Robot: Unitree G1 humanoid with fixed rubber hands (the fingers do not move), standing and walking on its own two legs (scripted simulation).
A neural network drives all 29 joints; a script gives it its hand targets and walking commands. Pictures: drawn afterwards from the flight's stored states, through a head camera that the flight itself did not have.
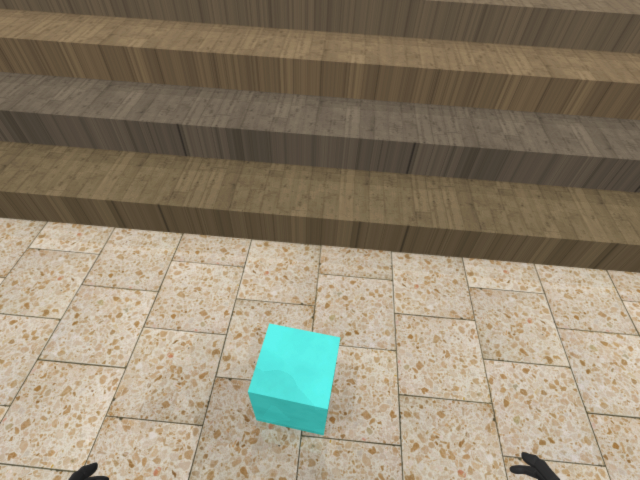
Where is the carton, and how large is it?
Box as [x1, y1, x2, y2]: [248, 323, 339, 434]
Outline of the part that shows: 269,323 248,389 249,397 256,419 323,434 339,337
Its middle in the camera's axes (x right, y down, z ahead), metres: -0.07 +0.42 +1.13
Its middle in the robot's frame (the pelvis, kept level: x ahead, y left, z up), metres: +0.48 +0.03 -0.66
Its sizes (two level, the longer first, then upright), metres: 0.210 0.200 0.250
